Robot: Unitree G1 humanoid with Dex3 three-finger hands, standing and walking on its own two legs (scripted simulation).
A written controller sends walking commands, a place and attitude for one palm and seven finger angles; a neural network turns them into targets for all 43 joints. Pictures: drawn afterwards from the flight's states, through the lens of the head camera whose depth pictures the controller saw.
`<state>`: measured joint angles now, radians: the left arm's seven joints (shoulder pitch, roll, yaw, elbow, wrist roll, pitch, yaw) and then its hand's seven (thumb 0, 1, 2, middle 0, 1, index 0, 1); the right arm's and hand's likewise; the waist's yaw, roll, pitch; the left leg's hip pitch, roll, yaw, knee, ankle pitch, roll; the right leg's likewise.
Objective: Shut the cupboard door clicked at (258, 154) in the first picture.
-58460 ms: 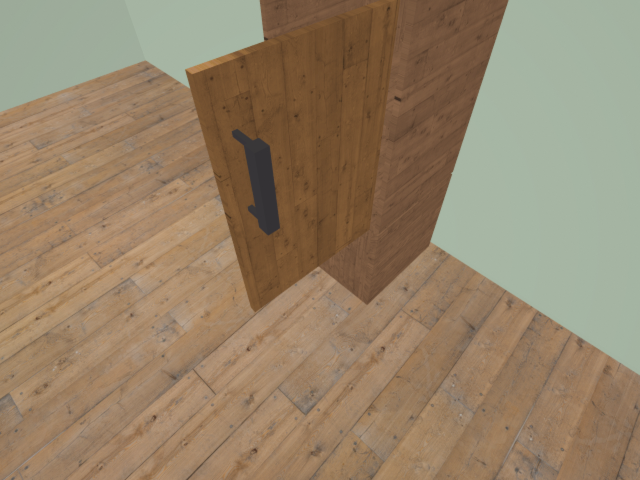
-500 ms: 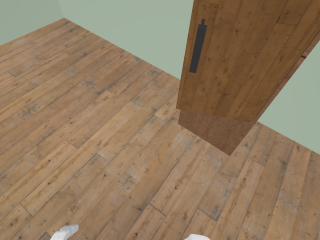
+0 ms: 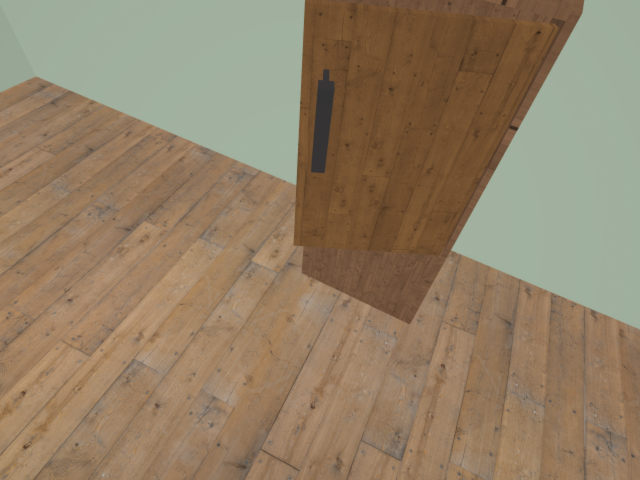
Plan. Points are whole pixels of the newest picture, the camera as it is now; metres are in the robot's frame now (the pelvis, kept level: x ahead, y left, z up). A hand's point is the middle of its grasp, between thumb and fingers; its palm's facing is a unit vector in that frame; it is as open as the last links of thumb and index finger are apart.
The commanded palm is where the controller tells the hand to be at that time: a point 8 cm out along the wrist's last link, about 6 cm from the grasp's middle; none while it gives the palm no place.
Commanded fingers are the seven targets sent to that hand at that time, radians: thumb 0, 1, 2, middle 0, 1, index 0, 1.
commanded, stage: take the last steps up to it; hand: left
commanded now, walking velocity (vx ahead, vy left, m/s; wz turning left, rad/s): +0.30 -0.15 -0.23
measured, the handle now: (322, 123) +0.69 +0.03 +0.06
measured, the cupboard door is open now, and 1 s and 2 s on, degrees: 26 26 26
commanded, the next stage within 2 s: come to a stop and stand still in 0.50 s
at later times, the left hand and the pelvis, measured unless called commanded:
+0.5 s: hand (264, 434) +0.21 +0.08 -0.16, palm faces -0.08 -0.98 -0.20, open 7.3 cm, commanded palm none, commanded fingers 0.00 0.90 0.90 -0.20 -0.30 -0.20 -0.30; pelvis +0.14 -0.10 +0.01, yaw -4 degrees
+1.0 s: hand (294, 399) +0.27 +0.04 -0.17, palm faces -0.02 -0.96 -0.26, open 7.3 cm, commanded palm none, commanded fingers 0.00 0.90 0.90 -0.20 -0.30 -0.20 -0.30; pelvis +0.22 -0.15 -0.01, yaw -4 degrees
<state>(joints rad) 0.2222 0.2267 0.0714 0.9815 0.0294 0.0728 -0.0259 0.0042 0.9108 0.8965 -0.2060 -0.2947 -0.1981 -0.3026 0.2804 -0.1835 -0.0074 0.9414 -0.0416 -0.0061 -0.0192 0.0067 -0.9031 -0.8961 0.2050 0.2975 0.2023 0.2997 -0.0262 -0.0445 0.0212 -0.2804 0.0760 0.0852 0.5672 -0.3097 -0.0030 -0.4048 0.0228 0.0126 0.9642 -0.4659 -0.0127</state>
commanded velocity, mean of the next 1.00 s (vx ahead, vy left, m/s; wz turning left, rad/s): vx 0.04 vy -0.03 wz -0.03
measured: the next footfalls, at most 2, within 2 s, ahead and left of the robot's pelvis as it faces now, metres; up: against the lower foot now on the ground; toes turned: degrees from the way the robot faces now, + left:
right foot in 0.30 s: +0.15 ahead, -0.20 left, +0.00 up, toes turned -11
left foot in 0.64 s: +0.29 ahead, -0.02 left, +0.00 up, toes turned +4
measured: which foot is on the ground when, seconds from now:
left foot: down 0.00-0.32, up 0.34-0.62, down 0.64-0.94, up 0.96-1.00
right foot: up 0.00-0.28, down 0.30-0.66, up 0.68-0.88, down 0.90-1.00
